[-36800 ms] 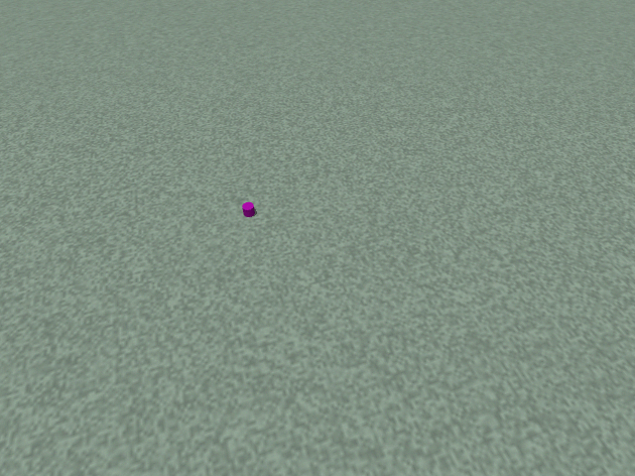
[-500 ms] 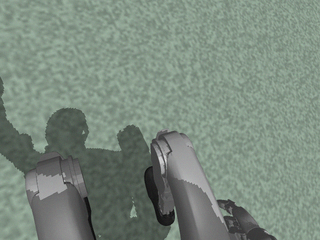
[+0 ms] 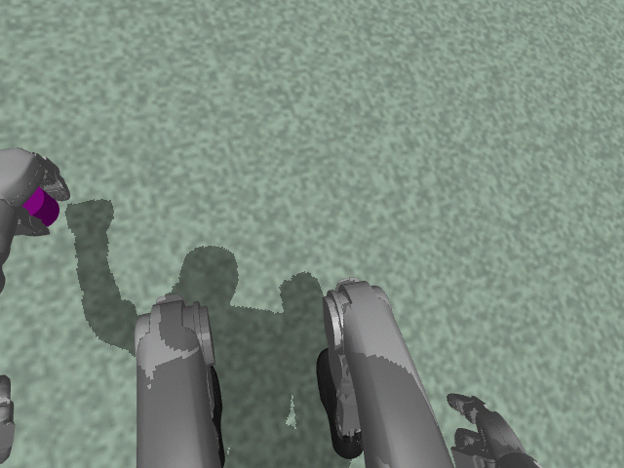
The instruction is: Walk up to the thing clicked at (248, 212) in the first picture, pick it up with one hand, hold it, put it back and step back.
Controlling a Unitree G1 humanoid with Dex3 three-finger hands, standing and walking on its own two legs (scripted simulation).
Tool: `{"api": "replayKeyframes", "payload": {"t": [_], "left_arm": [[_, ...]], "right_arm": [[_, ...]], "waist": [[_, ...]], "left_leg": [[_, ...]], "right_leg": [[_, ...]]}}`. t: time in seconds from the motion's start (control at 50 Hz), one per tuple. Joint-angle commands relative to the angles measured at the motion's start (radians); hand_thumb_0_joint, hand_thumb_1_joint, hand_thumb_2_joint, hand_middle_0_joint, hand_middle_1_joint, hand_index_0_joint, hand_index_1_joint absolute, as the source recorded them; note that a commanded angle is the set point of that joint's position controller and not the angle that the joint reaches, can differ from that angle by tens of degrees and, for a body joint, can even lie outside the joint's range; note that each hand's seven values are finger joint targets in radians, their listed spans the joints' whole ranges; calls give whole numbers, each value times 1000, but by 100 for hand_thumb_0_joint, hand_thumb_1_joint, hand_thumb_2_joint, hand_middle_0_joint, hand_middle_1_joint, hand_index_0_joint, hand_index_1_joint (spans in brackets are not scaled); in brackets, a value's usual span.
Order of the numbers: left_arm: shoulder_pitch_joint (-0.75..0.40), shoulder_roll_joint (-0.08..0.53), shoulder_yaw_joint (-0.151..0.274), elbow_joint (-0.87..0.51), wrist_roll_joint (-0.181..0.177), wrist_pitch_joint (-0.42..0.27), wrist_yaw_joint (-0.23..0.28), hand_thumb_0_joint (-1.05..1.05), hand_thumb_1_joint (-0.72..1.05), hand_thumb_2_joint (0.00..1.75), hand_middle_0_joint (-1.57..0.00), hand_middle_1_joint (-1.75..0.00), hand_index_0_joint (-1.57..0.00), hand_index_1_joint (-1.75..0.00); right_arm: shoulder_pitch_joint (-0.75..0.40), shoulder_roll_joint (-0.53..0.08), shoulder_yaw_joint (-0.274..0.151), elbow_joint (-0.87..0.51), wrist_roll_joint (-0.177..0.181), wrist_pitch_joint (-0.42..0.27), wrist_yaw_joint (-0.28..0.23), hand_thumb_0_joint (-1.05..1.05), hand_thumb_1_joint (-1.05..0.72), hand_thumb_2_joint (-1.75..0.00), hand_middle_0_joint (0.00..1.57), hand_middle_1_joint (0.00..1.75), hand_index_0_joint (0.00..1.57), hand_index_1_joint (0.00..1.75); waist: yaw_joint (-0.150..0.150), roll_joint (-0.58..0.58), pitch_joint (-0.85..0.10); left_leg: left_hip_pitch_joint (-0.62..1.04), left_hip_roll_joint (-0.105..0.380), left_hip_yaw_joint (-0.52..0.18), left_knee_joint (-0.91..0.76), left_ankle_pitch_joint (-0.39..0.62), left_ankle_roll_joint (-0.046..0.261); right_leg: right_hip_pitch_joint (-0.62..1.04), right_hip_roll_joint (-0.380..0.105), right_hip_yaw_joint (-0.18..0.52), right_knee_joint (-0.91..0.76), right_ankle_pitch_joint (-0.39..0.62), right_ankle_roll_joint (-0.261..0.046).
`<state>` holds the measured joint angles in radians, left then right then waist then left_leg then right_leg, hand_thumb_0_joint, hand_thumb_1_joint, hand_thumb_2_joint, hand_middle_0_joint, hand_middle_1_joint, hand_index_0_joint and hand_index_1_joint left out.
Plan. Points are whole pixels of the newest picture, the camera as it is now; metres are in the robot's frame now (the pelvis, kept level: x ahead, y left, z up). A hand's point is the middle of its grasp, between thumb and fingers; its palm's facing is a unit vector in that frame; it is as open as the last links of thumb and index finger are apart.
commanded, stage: lift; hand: left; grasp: from above
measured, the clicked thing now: (30, 205) +0.45 +0.34 -0.13
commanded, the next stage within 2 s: hold in 1.12 s
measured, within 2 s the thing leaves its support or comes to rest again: neither
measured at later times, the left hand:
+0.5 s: hand out of the picture +0.35 +0.30 +0.12, palm faces -0.41 -0.13 -0.90, open 6.4 cm
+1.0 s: hand out of the picture +0.36 +0.27 +0.24, palm faces -0.41 -0.11 -0.90, open 6.4 cm
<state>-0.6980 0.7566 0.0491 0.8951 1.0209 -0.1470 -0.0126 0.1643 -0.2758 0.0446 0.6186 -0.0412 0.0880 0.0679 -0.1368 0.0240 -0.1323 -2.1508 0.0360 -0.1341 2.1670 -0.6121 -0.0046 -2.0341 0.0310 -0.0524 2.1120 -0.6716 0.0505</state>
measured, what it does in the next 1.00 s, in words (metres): rises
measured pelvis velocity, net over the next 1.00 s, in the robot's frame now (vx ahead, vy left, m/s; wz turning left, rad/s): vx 0.06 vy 0.00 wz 0.09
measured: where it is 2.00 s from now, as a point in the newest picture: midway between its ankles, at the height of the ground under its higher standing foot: (276, 430)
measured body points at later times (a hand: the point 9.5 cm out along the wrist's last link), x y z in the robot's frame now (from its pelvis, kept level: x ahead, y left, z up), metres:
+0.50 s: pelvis +0.01 +0.00 +0.18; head +0.13 +0.03 +0.62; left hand +0.37 +0.30 +0.17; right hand +0.16 -0.25 +0.07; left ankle +0.10 +0.13 -0.37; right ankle +0.10 -0.14 -0.37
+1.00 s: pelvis +0.06 +0.00 +0.31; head +0.11 +0.01 +0.75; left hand +0.38 +0.27 +0.29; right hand +0.18 -0.25 +0.18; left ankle +0.09 +0.13 -0.37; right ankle +0.10 -0.14 -0.37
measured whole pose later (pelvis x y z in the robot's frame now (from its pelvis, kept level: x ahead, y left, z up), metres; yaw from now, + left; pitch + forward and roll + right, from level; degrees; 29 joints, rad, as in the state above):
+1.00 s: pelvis +0.06 +0.00 +0.31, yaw +5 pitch +13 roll -2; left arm -0.33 0.44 -0.15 0.80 0.99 0.00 0.12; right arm 0.24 -0.24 -0.03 0.74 0.03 -0.03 -0.04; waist -0.06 0.04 -0.11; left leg -0.84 0.06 -0.01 1.02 -0.41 -0.01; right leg -0.78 0.01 0.01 0.99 -0.43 0.03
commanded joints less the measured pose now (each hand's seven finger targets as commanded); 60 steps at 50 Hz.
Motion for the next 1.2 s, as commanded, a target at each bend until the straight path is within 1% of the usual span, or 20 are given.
{"api": "replayKeyframes", "payload": {"t": [0.0,0.04,0.1,0.22,0.24,0.26,0.3,0.32,0.34,0.36,0.46,0.48,0.5,0.56,0.6,0.66,0.82,0.88,1.04,1.18], "left_arm": [[-264,252,56,-255,-41,9,16,0,75,26,-101,-48,-108,-40],[-225,243,60,-282,-55,17,11,0,73,24,-98,-51,-106,-42],[-187,221,55,-367,-65,30,9,0,72,23,-95,-53,-104,-44],[-84,208,69,-465,-79,74,27,0,70,28,-96,-52,-104,-44],[-62,179,51,-458,-75,80,28,0,70,29,-96,-52,-104,-44],[-60,192,68,-478,-77,85,31,0,71,27,-95,-52,-104,-44],[-35,139,34,-486,-78,98,32,0,70,26,-95,-51,-103,-43],[-11,131,26,-481,-71,106,36,0,70,28,-95,-54,-103,-46],[14,150,50,-489,-77,111,40,0,70,31,-95,-55,-103,-47],[37,121,30,-490,-75,115,41,0,68,31,-94,-54,-102,-46],[70,42,-24,-439,-76,124,45,0,66,27,-92,-56,-100,-47],[105,50,-14,-396,-76,125,48,0,66,27,-91,-57,-99,-48],[118,11,-50,-406,-73,122,47,0,65,24,-90,-56,-99,-47],[124,-38,-85,-402,-83,117,49,0,66,22,-88,-60,-99,-49],[147,-27,-66,-380,-80,113,62,0,67,21,-89,-59,-99,-48],[103,-15,-54,-402,-57,99,94,0,66,18,-88,-59,-99,-48],[73,-70,-90,-300,-18,117,177,0,69,29,-90,-66,-100,-56],[98,-87,-105,-263,-16,138,177,0,69,31,-90,-66,-100,-56],[109,-137,-143,-252,-54,174,142,0,65,31,-89,-65,-98,-55],[109,-130,-139,-292,-33,157,130,0,67,31,-90,-65,-100,-55]], "right_arm": [[142,-210,-92,-56,16,-22,-33,0,-90,-90,20,30,20,30],[133,-205,-97,-65,23,-27,-42,0,-90,-90,20,30,20,30],[120,-195,-106,-73,32,-34,-54,0,-90,-90,20,30,20,30],[89,-175,-108,-67,49,-47,-81,0,-89,-90,20,30,20,30],[83,-166,-108,-64,49,-49,-85,0,-90,-90,20,30,20,30],[75,-169,-108,-64,52,-52,-89,0,-89,-90,20,30,20,30],[67,-160,-109,-58,57,-58,-95,0,-90,-90,20,30,20,30],[61,-155,-106,-52,59,-62,-99,0,-90,-90,20,30,20,30],[54,-158,-107,-52,61,-66,-102,0,-90,-90,20,30,20,30],[50,-153,-105,-50,63,-70,-106,0,-90,-90,20,30,20,30],[40,-135,-99,-27,69,-100,-122,0,-90,-90,20,30,20,30],[37,-137,-97,-24,71,-108,-124,0,-90,-90,20,30,20,30],[40,-128,-97,-26,74,-114,-125,0,-90,-90,20,30,20,30],[54,-124,-102,-23,76,-133,-131,0,-91,-90,20,30,20,30],[49,-129,-107,-19,76,-144,-134,0,-91,-90,20,30,20,30],[57,-118,-107,-14,78,-155,-135,0,-91,-90,20,30,20,30],[91,-114,-119,15,76,-162,-129,0,-90,-90,20,30,20,30],[87,-111,-121,21,74,-159,-125,0,-91,-90,20,30,20,30],[95,-108,-127,15,81,-152,-125,0,-91,-90,20,30,20,30],[81,-106,-128,6,83,-147,-127,0,-91,-90,20,30,20,30]], "waist": [[15,236,-640],[22,219,-624],[35,210,-669],[56,178,-639],[47,175,-606],[57,171,-604],[48,181,-567],[51,170,-559],[65,169,-565],[63,174,-550],[47,122,-383],[57,115,-359],[50,105,-347],[44,93,-341],[65,94,-318],[60,97,-323],[68,65,-298],[85,66,-288],[86,6,-246],[96,22,-219]], "left_leg": [[635,-2,43,-366,24,39],[660,0,37,-416,-10,39],[740,-2,48,-465,16,36],[887,-2,66,-602,45,32],[896,-3,70,-627,41,31],[933,-1,60,-669,22,31],[986,1,58,-724,17,26],[1010,0,60,-746,30,26],[1043,1,59,-773,31,24],[1072,0,56,-807,27,22],[1133,2,47,-941,-1,19],[1146,1,44,-970,-9,18],[1165,-5,66,-978,25,17],[1234,-9,77,-1032,66,14],[1276,-5,67,-1088,48,11],[1338,-17,86,-1131,93,8],[1494,-28,122,-1236,247,5],[1546,-26,120,-1288,296,0],[1637,-33,132,-1376,402,7],[1721,-35,138,-1453,433,3]], "right_leg": [[312,26,-61,-299,132,-82],[345,26,-61,-340,106,-80],[429,24,-48,-401,122,-77],[598,19,-25,-562,134,-72],[613,17,-21,-591,130,-70],[642,17,-20,-612,120,-69],[686,16,-16,-657,124,-68],[714,17,-13,-685,131,-68],[746,16,-8,-708,129,-68],[774,17,-8,-730,132,-69],[866,18,4,-861,115,-67],[890,18,7,-882,108,-67],[919,15,14,-919,125,-70],[996,15,27,-999,147,-70],[1033,15,30,-1032,140,-69],[1109,14,45,-1106,154,-68],[1264,15,62,-1238,288,-61],[1326,17,56,-1271,338,-61],[1458,13,65,-1371,450,-50],[1518,12,66,-1432,469,-55]]}}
